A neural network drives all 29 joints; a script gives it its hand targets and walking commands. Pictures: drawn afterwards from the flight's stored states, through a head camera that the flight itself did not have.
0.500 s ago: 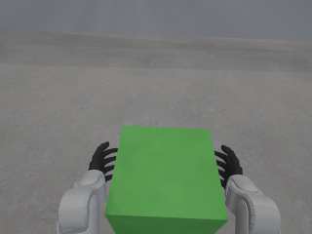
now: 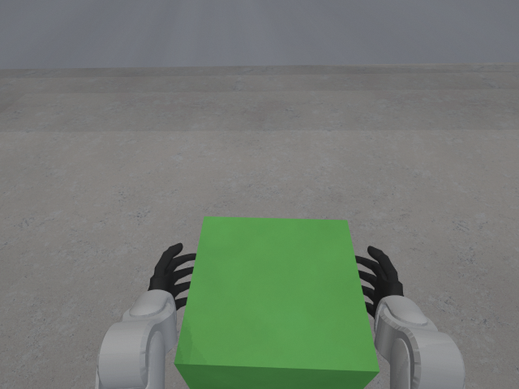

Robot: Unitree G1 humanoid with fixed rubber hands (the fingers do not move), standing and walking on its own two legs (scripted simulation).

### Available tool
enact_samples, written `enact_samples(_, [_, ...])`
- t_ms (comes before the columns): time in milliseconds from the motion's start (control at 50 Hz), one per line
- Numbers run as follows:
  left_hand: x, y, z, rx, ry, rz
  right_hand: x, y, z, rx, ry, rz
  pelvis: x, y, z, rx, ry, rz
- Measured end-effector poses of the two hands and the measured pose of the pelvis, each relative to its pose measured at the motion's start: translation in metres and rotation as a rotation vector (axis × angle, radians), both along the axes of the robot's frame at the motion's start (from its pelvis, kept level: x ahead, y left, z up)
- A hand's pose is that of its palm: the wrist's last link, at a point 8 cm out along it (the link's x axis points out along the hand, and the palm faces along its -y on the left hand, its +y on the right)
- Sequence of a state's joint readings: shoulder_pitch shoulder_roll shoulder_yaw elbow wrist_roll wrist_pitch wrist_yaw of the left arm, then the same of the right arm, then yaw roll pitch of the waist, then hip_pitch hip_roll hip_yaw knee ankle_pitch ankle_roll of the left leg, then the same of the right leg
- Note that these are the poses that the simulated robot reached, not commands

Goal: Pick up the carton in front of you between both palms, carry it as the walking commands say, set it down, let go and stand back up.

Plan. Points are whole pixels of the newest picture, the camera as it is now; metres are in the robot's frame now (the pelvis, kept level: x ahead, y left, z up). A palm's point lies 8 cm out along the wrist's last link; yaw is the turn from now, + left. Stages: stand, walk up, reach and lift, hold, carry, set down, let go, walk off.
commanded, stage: carry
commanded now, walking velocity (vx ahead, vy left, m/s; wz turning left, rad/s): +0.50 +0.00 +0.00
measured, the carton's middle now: (272, 320) +0.24 +0.00 +0.02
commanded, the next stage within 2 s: none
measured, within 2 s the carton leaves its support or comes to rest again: neither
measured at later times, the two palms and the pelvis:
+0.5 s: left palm (187, 153) +0.58 +0.19 +0.09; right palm (327, 154) +0.56 -0.11 +0.10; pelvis +0.33 +0.05 +0.00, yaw -2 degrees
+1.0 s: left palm (227, 94) +0.89 +0.14 +0.08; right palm (329, 95) +0.90 -0.16 +0.07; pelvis +0.66 -0.01 +0.00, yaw +0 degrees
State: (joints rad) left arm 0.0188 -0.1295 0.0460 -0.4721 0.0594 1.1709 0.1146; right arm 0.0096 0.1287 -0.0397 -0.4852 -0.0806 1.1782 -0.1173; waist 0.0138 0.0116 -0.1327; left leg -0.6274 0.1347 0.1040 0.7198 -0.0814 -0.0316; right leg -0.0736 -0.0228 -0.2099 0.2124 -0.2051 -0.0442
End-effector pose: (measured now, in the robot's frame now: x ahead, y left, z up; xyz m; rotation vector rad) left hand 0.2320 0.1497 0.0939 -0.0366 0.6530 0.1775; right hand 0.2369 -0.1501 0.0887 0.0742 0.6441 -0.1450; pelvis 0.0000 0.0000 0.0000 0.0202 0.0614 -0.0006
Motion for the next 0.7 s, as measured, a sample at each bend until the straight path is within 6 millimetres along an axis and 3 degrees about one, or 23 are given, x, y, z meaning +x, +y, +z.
enact_samples(100, [0.077,0.012,0.002,-0.012,-0.044,-0.024,0.070,0.012,0.006,-0.014,-0.044,-0.022,0.074,0.016,-0.011,-0.017,-0.003,-0.009])
enact_samples(200, [0.164,0.034,-0.023,-0.048,-0.035,-0.039,0.152,0.034,-0.009,-0.051,-0.035,-0.034,0.153,0.039,-0.034,-0.006,-0.016,-0.033])
enact_samples(280, [0.215,0.041,-0.034,-0.054,0.064,-0.062,0.196,0.041,-0.019,-0.054,0.064,-0.059,0.195,0.052,-0.022,-0.022,-0.003,-0.052])
enact_samples(380, [0.273,0.042,-0.024,-0.057,0.076,-0.089,0.246,0.043,-0.008,-0.055,0.077,-0.087,0.250,0.058,-0.004,-0.045,0.007,-0.050])
enact_samples(560, [0.386,0.037,-0.001,-0.052,-0.027,-0.051,0.370,0.037,0.014,-0.049,-0.026,-0.050,0.371,0.043,-0.003,-0.043,0.006,-0.032])
enact_samples(620, [0.430,0.027,-0.005,-0.041,-0.033,-0.037,0.418,0.028,0.006,-0.039,-0.033,-0.035,0.419,0.032,-0.013,-0.032,-0.003,-0.027])
enact_samples(700, [0.495,0.009,-0.022,-0.016,-0.027,-0.021,0.488,0.009,-0.019,-0.015,-0.027,-0.017,0.487,0.011,-0.035,-0.027,-0.024,-0.005])
